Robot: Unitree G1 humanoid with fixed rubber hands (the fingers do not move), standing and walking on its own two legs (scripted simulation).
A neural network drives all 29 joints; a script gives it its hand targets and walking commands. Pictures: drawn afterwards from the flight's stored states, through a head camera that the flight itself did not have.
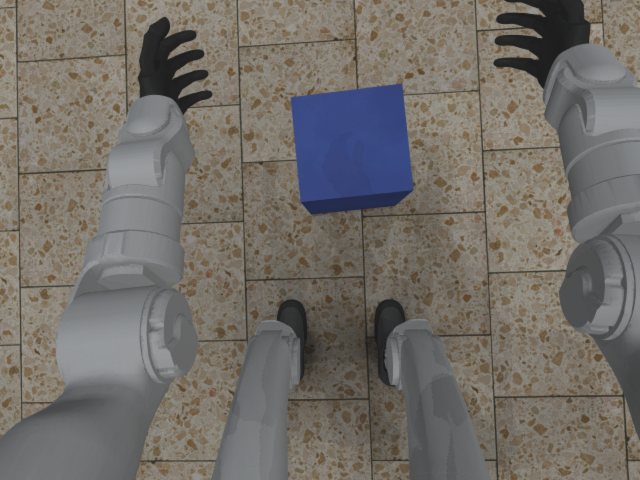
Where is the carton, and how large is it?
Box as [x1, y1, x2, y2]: [291, 84, 412, 214]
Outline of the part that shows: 401,84 291,97 300,199 311,214 394,205 412,190 412,180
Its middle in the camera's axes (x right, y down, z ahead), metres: +0.07 -0.18 +0.85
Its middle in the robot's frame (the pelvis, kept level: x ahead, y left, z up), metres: +0.56 -0.01 -0.53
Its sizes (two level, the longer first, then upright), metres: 0.210 0.200 0.250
